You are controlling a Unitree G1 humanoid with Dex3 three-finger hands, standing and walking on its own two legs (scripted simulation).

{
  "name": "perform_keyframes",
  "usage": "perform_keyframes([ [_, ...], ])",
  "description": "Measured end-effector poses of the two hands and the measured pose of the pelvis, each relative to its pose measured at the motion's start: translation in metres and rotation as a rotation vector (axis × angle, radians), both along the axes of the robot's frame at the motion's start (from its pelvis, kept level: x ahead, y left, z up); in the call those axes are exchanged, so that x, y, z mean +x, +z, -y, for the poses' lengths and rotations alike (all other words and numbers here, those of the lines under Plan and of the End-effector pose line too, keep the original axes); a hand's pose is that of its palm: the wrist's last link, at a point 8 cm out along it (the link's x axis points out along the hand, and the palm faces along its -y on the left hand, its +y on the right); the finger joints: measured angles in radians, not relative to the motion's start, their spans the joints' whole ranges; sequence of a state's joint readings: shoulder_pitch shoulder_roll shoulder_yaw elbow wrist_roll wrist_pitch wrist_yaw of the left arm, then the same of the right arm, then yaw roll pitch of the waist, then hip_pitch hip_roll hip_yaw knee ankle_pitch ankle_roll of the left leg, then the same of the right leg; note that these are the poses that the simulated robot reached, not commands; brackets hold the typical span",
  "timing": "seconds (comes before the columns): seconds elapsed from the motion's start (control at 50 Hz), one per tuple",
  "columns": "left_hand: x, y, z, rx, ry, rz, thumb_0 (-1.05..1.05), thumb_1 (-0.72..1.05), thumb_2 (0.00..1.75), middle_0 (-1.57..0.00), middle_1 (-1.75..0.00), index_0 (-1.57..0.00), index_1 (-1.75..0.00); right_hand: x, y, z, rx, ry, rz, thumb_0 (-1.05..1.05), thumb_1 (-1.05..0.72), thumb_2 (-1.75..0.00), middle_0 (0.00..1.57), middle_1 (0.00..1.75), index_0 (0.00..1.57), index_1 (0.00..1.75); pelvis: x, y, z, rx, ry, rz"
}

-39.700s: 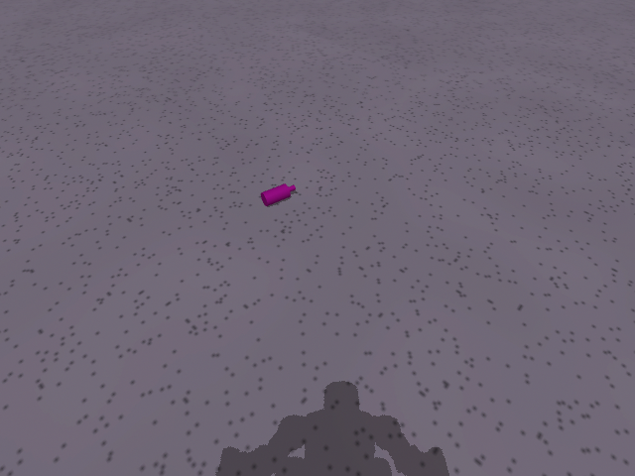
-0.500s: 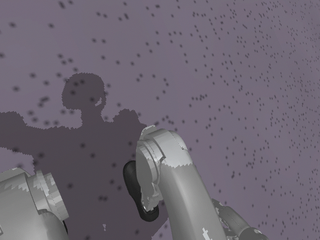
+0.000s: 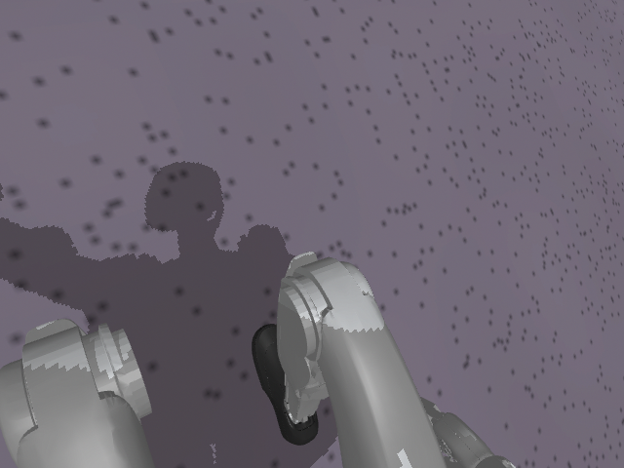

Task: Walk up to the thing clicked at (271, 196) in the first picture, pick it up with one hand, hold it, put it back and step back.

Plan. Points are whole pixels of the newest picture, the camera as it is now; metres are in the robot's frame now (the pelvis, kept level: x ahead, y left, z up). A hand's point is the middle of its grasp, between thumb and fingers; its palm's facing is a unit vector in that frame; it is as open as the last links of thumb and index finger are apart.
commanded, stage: withdraw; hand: left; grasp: from above
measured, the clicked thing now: out of the picture +0.46 +0.35 -0.27
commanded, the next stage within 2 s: home in 0.68 s
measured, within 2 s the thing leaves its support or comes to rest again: neither
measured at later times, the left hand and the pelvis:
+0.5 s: hand out of the picture +0.43 +0.36 -0.09, palm faces -0.54 -0.18 -0.82, open 13.6 cm; pelvis -0.02 -0.01 +0.05, yaw +6 degrees
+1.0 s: hand out of the picture +0.47 +0.38 -0.09, palm faces -0.36 -0.14 -0.92, open 12.7 cm; pelvis +0.00 -0.01 +0.03, yaw +6 degrees
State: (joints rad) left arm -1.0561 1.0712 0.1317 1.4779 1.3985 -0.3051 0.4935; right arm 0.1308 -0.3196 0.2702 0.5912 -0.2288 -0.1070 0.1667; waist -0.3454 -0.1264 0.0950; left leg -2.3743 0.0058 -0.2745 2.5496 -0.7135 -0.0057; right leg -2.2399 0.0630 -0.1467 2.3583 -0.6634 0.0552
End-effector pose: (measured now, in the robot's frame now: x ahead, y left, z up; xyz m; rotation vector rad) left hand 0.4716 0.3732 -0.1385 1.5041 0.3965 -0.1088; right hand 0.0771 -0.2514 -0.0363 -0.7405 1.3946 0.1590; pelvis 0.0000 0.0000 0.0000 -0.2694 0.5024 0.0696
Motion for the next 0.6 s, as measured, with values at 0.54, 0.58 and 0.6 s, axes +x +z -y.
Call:
perform_keyframes([
  [0.54,-0.036,0.093,0.006,-0.083,0.046,-0.246,0.0,-0.42,0.93,-0.18,-0.9,-0.17,-0.91,-0.007,0.015,0.037,-0.028,-0.142,-0.016,0.0,-0.91,-0.9,0.2,0.3,0.2,0.29,-0.017,0.046,0.012,0.071,0.059,-0.06],
  [0.58,-0.039,0.083,0.006,-0.075,0.021,-0.218,0.0,-0.42,0.92,-0.18,-0.9,-0.18,-0.91,-0.011,0.012,0.04,-0.05,-0.134,-0.032,0.0,-0.91,-0.9,0.2,0.3,0.2,0.29,-0.017,0.039,0.013,0.072,0.059,-0.052],
  [0.6,-0.04,0.078,0.006,-0.069,0.013,-0.204,0.0,-0.41,0.92,-0.18,-0.9,-0.17,-0.91,-0.012,0.01,0.04,-0.057,-0.131,-0.039,0.0,-0.91,-0.89,0.2,0.3,0.2,0.29,-0.017,0.036,0.013,0.073,0.059,-0.048],
])
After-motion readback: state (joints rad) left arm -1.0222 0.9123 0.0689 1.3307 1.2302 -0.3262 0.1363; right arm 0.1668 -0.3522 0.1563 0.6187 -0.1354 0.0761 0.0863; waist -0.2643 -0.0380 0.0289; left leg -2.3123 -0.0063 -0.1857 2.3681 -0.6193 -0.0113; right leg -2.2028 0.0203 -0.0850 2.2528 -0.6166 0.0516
